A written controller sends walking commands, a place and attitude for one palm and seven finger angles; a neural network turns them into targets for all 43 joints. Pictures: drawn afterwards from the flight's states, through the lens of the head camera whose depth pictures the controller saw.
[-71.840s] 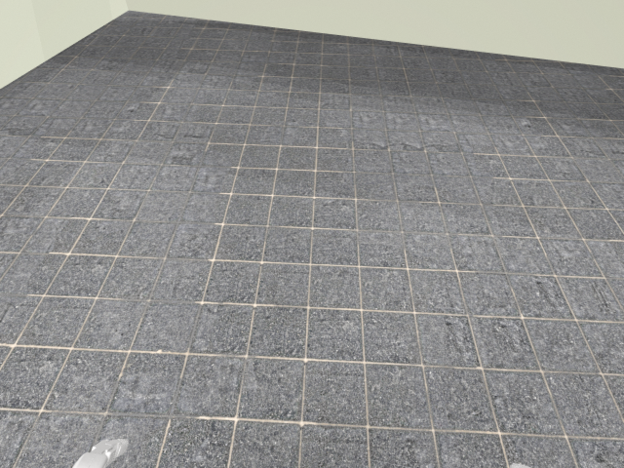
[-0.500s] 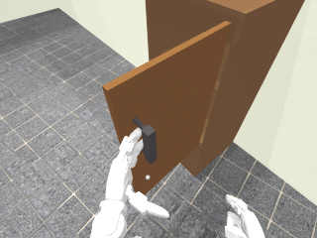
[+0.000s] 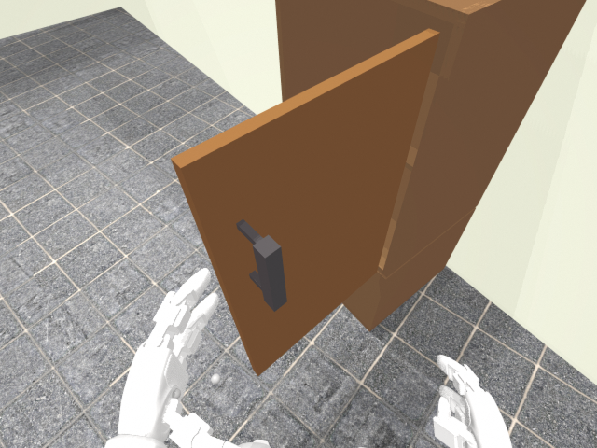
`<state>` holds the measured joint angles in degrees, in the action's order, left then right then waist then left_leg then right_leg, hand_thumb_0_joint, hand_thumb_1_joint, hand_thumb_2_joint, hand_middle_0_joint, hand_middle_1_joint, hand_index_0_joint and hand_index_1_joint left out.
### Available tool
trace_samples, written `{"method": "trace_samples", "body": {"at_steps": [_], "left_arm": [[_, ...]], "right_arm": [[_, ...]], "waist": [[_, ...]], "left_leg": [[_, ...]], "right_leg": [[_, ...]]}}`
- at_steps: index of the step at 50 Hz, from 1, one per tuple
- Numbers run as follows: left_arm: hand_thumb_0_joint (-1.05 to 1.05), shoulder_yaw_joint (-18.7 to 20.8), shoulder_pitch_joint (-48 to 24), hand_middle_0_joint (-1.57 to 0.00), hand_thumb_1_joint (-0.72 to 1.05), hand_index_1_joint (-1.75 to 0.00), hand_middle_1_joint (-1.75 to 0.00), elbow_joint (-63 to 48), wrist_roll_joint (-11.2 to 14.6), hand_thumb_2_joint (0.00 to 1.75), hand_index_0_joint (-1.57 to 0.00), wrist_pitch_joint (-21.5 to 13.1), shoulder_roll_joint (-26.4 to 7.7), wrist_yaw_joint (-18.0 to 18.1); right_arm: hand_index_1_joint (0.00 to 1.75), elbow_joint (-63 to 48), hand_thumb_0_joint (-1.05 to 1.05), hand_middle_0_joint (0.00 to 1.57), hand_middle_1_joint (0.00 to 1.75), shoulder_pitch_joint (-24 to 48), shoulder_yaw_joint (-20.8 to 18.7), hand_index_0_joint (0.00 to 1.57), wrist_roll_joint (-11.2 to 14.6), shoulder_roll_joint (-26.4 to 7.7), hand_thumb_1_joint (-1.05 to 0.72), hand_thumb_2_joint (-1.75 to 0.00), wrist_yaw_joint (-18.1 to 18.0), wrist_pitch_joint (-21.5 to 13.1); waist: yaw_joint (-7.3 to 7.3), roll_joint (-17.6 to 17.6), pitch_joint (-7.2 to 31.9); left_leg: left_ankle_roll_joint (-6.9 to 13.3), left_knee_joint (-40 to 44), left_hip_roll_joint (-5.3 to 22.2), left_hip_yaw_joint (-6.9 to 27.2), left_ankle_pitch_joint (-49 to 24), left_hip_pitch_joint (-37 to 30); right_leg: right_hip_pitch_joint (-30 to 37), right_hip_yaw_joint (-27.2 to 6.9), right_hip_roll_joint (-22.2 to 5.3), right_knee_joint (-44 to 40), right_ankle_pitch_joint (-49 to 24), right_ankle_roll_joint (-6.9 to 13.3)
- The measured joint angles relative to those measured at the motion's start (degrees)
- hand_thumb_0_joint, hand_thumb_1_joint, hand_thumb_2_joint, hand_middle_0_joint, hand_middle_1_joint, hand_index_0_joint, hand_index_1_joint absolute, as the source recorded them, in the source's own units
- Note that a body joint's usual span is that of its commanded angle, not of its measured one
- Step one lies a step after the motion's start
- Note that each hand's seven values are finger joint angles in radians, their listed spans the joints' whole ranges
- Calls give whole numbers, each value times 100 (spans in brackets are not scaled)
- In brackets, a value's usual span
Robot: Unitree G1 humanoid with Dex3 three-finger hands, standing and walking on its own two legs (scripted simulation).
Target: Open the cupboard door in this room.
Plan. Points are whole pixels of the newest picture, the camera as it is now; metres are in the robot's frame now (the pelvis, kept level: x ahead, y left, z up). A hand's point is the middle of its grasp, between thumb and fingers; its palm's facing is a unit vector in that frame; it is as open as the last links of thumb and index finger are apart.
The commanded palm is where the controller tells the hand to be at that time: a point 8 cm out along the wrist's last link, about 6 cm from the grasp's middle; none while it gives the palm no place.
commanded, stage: slide the hand sideways off the handle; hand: left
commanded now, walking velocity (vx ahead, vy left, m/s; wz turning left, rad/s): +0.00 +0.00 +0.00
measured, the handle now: (261, 266) +0.32 +0.07 +0.10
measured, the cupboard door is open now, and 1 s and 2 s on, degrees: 93 93 93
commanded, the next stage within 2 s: draw the hand back to the body in 0.14 s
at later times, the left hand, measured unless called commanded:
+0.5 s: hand (159, 377) +0.18 +0.15 +0.11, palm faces -0.03 -1.00 -0.05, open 16.3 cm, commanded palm +0.15 +0.20 +0.12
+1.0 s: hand (62, 355) +0.18 +0.23 +0.15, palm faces +0.20 -0.93 -0.31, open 14.3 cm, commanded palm +0.15 +0.28 +0.18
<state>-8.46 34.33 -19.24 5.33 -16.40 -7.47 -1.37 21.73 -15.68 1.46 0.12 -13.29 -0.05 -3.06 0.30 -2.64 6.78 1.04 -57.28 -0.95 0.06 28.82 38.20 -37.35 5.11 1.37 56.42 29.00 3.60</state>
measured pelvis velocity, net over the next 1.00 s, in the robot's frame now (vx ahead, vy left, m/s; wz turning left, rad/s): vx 0.01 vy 0.04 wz -0.01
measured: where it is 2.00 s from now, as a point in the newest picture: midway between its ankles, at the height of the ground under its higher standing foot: outside the picture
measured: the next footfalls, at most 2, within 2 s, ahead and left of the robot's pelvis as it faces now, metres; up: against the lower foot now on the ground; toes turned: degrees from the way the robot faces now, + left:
none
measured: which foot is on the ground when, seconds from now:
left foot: down 0.00-1.00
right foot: down 0.00-1.00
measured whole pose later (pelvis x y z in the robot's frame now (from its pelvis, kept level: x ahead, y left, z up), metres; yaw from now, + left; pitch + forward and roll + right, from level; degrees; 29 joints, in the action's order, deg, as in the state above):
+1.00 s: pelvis +0.01 +0.04 +0.04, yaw -1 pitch +2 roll -2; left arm 5.2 36.5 -29.7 3.2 -1.5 -17.0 5.6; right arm 26.8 -16.2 3.4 1.2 -12.6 -5.4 -5.0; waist 2.5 -3.7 4.8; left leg 3.7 -42.3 -1.8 -1.2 23.0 21.4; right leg -19.6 3.2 1.1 38.9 21.3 0.6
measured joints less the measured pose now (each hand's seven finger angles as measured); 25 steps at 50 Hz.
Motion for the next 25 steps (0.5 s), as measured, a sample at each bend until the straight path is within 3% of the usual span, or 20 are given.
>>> {"method": "trace_samples", "body": {"at_steps": [8,14,25], "left_arm": [[-1,375,220,-16,-49,-30,-30,-68,330,30,-16,-59,-125,-403],[-1,438,88,-15,-50,-30,-30,9,442,30,-15,-119,-158,-524],[-1,782,171,-16,-49,-30,-30,-458,614,30,-16,310,-357,-479]], "right_arm": [[30,56,2,20,30,-48,-64,20,67,-14,-90,-90,-104,-54],[30,83,2,20,30,-28,-60,20,85,-47,-90,-90,-163,-151],[30,97,2,20,30,-125,9,20,216,41,-90,-90,-232,-145]], "waist": [[-9,-10,70],[-29,-52,65],[-8,-135,162]], "left_leg": [[-23,-121,20,41,18,161],[0,-250,25,78,33,291],[108,42,18,-8,-19,-161]], "right_leg": [[-137,44,17,87,10,16],[-224,85,20,143,0,-1],[232,-17,26,-210,-123,-105]]}}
